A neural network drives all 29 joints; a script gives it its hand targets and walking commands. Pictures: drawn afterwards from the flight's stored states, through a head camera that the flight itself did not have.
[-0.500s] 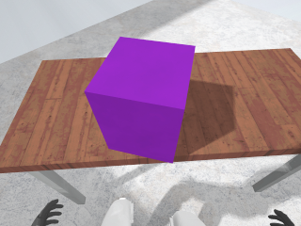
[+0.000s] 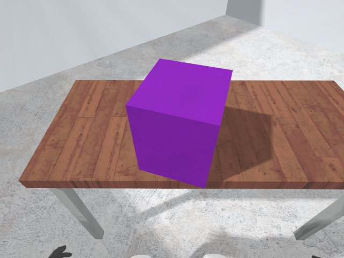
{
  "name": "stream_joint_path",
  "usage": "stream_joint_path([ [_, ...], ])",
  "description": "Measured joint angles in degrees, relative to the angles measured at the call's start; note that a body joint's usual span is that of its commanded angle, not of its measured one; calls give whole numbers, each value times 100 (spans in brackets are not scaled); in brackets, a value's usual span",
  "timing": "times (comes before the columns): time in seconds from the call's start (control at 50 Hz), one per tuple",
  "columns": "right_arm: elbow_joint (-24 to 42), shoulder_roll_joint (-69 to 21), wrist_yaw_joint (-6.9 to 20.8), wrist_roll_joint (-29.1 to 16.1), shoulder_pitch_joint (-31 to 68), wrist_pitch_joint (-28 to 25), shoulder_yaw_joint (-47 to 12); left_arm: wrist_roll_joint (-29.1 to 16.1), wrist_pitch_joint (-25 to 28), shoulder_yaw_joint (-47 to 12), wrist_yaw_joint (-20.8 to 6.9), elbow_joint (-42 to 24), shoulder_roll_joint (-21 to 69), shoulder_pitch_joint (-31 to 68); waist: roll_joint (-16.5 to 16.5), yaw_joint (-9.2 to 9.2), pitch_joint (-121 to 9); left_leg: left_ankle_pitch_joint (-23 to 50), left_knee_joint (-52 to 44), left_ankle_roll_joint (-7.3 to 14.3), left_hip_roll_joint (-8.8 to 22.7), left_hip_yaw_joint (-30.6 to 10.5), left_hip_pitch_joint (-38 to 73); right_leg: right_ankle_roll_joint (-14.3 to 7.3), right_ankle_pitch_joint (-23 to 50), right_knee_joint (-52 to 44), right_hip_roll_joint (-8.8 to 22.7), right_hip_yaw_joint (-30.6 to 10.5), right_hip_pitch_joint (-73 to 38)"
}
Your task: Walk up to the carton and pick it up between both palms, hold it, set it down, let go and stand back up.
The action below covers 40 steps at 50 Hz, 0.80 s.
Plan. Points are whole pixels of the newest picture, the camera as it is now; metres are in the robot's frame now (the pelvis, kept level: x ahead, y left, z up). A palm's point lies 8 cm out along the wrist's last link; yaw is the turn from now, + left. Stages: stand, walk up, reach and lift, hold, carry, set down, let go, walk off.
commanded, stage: walk up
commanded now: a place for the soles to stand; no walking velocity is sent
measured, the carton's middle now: (182, 123) +0.44 +0.00 +0.07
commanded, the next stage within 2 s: none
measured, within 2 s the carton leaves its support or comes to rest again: neither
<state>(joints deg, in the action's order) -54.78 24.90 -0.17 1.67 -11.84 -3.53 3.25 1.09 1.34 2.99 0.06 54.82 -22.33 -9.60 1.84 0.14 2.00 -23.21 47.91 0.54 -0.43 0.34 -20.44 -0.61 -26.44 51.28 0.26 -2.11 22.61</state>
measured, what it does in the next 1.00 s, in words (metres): stands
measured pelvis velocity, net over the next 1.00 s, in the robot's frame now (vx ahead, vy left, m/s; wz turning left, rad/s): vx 0.02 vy -0.01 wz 0.04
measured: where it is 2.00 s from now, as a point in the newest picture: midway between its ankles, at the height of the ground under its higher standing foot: outside the picture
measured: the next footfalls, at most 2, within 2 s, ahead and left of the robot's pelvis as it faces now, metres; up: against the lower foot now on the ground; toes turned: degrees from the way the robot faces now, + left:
none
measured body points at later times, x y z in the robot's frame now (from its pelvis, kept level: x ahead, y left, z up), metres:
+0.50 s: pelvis +0.02 +0.00 +0.02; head +0.04 +0.00 +0.47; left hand +0.12 +0.31 -0.10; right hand +0.16 -0.31 -0.10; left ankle +0.03 +0.12 -0.70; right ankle +0.03 -0.12 -0.70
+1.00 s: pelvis +0.02 -0.01 +0.03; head +0.04 +0.00 +0.48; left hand +0.12 +0.30 -0.10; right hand +0.15 -0.31 -0.08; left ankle +0.03 +0.12 -0.70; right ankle +0.03 -0.12 -0.70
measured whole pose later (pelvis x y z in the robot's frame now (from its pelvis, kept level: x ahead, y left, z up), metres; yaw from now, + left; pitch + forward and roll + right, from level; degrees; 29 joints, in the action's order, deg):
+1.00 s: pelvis +0.02 -0.01 +0.03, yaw +2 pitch -4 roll +0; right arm -61.1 21.1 -0.1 0.2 -3.6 -2.2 0.4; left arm -0.1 1.1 1.4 -0.3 60.8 -21.0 -3.8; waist 1.1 0.5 5.4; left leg -16.8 33.0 -0.7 -0.2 -2.7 -12.5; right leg -0.4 -17.2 32.9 -0.1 0.8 12.0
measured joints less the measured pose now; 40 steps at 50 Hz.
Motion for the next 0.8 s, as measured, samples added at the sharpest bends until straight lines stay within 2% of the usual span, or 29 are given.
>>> stream_joint_path([
  [0.04,-18,-2,-3,59,16,35,-9,20,2,41,-44,68,-49,-43,-22,-55,-20,-29,-40,32,24,-53,-3,0,-247,-36,-10,58,-60],
  [0.1,-76,-83,6,58,80,121,-17,64,111,119,-62,156,-142,-112,-90,-68,56,-10,-64,-54,138,-196,30,-39,446,-458,-104,208,-254],
  [0.14,-114,-144,20,0,134,163,-23,88,191,120,-47,182,-151,-183,-122,-13,83,-245,25,22,120,-309,-22,-68,492,-544,-151,264,-279],
  [0.18,-133,-152,34,-16,183,153,-21,92,188,89,-37,229,-126,-214,-126,74,93,-519,27,113,76,-258,-65,-110,414,-552,-133,247,-232],
  [0.24,-156,-130,51,-47,258,51,-10,42,107,35,-24,312,-38,-223,-102,157,195,247,-355,-28,-7,-141,85,-3,376,-533,-28,128,-233],
  [0.3,-136,-152,12,-63,224,-12,-40,-35,66,-36,-12,381,47,-167,-128,137,209,177,-456,-68,-54,-127,166,73,347,-590,22,106,-294],
  [0.38,-237,-221,2,-157,334,108,-134,-22,217,-70,9,381,128,-29,-316,81,232,107,-427,-85,87,-307,219,3,467,-964,-121,287,-566],
  [0.52,-254,-374,6,-136,693,62,-165,-106,177,-103,43,321,94,378,-146,41,338,214,-712,-71,-64,-246,383,46,447,-960,40,230,-603],
  [0.8,-479,-343,46,-100,745,161,-197,-45,73,-131,-12,433,103,506,-61,23,78,304,-962,-81,2,-254,627,40,606,-1320,-21,238,-888],
])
